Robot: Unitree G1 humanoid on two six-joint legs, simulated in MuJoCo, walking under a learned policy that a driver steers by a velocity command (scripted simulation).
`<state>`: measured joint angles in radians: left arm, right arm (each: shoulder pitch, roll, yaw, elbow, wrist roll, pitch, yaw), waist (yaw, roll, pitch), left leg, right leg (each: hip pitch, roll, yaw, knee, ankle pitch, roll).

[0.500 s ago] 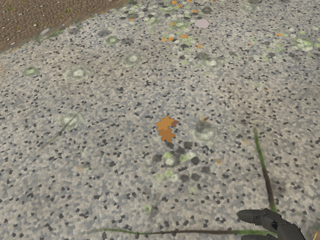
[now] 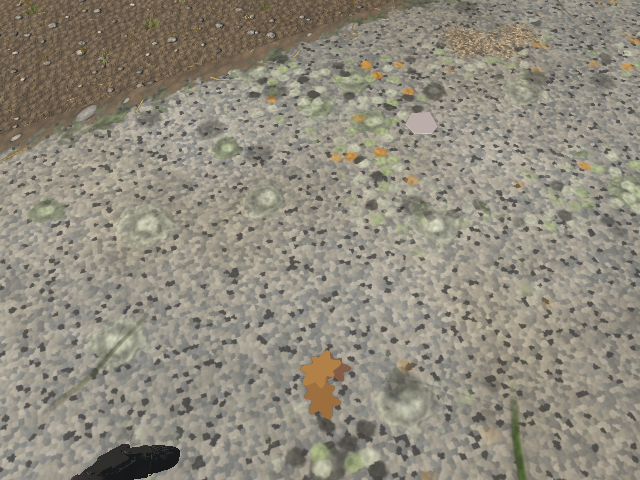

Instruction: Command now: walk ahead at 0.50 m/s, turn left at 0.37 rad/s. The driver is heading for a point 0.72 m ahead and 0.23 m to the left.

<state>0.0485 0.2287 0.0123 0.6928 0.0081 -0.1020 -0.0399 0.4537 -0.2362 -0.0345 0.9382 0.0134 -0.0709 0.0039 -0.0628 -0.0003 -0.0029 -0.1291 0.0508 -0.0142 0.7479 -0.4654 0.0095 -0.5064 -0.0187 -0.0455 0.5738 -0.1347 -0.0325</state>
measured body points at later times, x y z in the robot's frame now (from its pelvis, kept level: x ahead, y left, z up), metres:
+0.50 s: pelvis +0.29 +0.05 -0.01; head +0.32 +0.06 +0.44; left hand +0.23 +0.32 -0.14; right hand +0.57 -0.11 -0.09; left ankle +0.39 +0.16 -0.72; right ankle +0.11 -0.12 -0.70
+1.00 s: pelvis +0.57 +0.11 +0.00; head +0.60 +0.12 +0.45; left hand +0.65 +0.43 -0.06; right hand +0.77 -0.11 -0.11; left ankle +0.40 +0.16 -0.69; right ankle +0.72 +0.06 -0.72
